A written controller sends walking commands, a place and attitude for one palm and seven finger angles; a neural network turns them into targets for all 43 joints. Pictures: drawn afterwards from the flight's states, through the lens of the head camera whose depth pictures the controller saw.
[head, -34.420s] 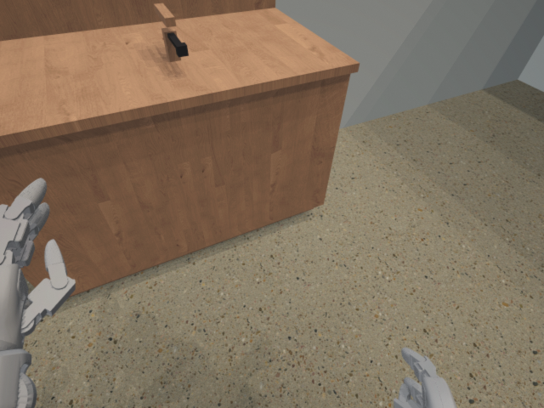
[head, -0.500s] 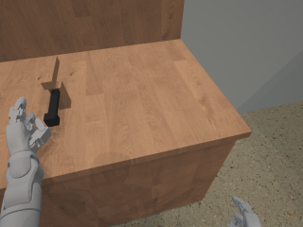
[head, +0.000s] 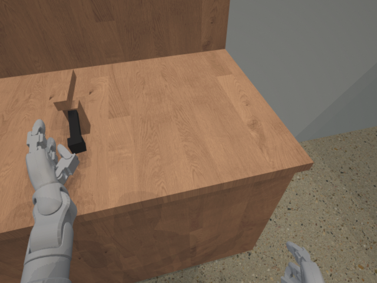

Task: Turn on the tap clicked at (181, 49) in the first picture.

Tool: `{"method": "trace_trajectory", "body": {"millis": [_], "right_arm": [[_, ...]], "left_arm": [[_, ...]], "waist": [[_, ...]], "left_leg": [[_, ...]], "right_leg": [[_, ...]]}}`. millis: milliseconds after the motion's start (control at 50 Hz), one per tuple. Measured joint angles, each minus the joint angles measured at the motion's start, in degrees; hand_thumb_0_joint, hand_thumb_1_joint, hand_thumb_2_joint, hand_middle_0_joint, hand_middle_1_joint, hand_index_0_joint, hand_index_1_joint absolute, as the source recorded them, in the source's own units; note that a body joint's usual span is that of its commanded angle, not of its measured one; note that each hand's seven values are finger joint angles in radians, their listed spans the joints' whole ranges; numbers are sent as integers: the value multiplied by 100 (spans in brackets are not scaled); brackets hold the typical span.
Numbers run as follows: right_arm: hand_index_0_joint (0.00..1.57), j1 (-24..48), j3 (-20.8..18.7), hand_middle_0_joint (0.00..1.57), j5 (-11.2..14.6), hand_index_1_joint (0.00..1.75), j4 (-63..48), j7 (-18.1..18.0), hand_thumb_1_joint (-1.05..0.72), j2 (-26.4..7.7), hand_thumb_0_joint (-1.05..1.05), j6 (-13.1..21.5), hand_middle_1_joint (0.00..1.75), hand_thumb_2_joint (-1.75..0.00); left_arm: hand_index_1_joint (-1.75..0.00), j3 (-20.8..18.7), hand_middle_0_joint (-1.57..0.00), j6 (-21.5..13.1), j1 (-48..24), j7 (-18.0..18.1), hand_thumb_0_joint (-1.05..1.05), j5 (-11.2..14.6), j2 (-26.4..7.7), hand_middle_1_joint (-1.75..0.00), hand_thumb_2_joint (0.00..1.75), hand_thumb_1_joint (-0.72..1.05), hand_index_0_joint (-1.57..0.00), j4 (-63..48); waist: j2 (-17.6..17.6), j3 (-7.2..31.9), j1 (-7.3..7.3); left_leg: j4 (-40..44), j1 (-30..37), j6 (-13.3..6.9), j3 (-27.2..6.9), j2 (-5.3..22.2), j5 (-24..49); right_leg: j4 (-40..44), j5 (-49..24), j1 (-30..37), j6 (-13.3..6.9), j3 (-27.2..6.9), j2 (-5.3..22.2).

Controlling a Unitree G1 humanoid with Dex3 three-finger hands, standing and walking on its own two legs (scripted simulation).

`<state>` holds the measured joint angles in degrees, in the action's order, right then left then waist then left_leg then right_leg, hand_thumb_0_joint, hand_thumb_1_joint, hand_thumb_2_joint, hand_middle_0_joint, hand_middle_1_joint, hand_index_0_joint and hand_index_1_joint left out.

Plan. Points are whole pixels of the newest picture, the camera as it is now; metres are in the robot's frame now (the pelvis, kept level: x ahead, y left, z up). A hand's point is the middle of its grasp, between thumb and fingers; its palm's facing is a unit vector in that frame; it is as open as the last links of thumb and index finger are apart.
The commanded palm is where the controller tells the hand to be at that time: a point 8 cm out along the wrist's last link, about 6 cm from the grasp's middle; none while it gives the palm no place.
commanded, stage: push the lever round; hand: left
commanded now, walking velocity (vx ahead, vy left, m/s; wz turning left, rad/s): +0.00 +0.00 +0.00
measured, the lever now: (76, 144) +0.36 +0.28 +0.12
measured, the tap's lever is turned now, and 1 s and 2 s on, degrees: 10 40 68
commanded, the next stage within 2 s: none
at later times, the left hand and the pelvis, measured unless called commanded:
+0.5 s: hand (98, 148) +0.35 +0.23 +0.12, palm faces +0.65 -0.76 -0.04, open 7.8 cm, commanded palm +0.31 +0.25 +0.11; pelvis +0.00 +0.00 +0.00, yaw +0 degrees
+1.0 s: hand (113, 140) +0.37 +0.20 +0.12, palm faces +0.73 -0.68 -0.04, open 7.6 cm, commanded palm +0.32 +0.21 +0.11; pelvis +0.00 -0.01 +0.00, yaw +0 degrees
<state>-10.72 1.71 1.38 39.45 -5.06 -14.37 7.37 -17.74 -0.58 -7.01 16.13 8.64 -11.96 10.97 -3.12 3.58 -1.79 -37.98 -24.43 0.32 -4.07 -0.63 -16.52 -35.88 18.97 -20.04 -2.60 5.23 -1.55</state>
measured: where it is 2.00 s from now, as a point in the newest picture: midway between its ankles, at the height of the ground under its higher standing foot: outside the picture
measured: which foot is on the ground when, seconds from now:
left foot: down 0.00-1.00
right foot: down 0.00-1.00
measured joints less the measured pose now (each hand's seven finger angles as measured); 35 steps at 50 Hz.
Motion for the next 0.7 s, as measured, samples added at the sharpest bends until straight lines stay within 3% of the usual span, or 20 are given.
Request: {"method": "trace_trajectory", "body": {"millis": [280,700], "right_arm": [[20,200,30,21,-104,30,-15,56,-90,95,2,-299,30,-90],[20,182,-97,21,-228,30,83,175,-90,143,2,-677,30,-90]], "left_arm": [[-15,464,-15,324,-291,837,1,-313,376,-15,91,92,-15,-108],[-15,611,-15,655,-918,1848,1,-660,755,-15,90,91,-15,339]], "waist": [[36,-6,-2],[32,80,97]], "left_leg": [[3,25,-17,-9,-36,0],[6,-23,27,-20,5,-13]], "right_leg": [[-3,14,32,22,10,35],[2,21,-20,-22,15,-8]]}}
